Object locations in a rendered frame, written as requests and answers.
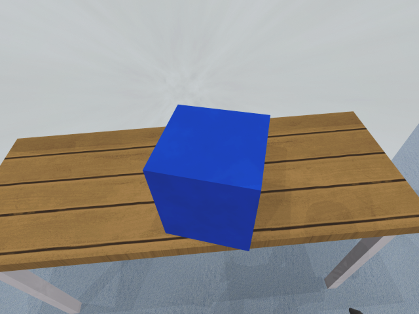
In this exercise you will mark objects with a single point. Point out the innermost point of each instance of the carton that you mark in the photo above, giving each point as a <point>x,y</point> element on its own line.
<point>205,174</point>

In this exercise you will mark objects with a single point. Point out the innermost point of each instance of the table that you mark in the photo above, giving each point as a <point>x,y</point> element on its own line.
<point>83,198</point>

